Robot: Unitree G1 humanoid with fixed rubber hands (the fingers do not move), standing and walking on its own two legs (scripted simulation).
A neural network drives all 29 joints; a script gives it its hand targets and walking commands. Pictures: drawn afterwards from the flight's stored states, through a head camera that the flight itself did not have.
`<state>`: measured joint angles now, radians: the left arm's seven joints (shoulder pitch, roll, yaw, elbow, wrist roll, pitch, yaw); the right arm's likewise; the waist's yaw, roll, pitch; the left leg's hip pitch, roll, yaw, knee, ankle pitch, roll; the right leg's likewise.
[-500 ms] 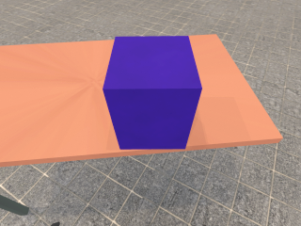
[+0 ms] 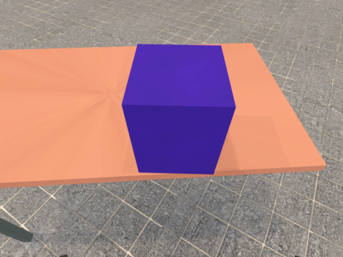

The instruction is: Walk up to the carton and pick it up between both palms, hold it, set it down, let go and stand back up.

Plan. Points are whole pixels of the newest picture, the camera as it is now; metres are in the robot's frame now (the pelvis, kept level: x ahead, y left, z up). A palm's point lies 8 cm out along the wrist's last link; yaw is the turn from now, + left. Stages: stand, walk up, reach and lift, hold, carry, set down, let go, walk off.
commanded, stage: walk up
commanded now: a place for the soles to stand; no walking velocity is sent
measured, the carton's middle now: (177, 112) +0.43 +0.01 +0.09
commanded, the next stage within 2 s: reach and lift in 1.12 s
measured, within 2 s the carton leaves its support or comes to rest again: neither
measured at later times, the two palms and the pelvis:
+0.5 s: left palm out of the picture +0.04 +0.29 -0.12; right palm out of the picture +0.05 -0.31 -0.12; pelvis -0.02 -0.01 +0.00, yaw +2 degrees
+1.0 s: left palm out of the picture +0.02 +0.29 -0.12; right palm out of the picture +0.06 -0.31 -0.12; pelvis -0.03 -0.01 +0.00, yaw +4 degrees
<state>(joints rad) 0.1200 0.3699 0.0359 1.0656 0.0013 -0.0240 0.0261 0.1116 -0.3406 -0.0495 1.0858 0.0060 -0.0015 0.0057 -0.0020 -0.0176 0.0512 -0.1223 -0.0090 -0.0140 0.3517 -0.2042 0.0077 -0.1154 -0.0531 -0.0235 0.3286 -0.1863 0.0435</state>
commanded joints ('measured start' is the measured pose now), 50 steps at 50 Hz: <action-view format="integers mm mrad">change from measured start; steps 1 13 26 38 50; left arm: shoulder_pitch -38 2 -13 -20 21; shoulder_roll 195 177 177 171 174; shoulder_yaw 42 51 61 63 63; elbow -59 -41 -47 -74 -89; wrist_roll -1 -5 -12 0 -5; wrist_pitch -19 -14 -3 -10 -6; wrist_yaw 10 3 -7 -10 -15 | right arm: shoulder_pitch -9 18 17 29 15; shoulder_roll -230 -191 -196 -218 -203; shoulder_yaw -46 -23 -28 -28 -29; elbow -48 -26 -32 -54 -75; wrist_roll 2 9 1 -3 2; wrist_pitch -17 -29 -25 -27 -26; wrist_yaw -14 -28 -26 -19 -22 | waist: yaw -9 15 -9 -4 6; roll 15 19 57 40 4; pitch -67 -116 -16 -63 -67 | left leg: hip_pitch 10 -39 -120 -132 -107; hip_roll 132 137 120 109 102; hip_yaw -79 -101 -127 -146 -140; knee -49 -37 -49 -29 -8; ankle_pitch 244 271 87 111 92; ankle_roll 37 24 16 30 28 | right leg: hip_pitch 29 73 8 34 5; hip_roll -95 -106 -96 -103 -114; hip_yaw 61 63 44 28 56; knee -36 -34 -53 -26 -48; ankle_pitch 162 192 -8 9 -47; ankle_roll -60 -62 -59 -66 -67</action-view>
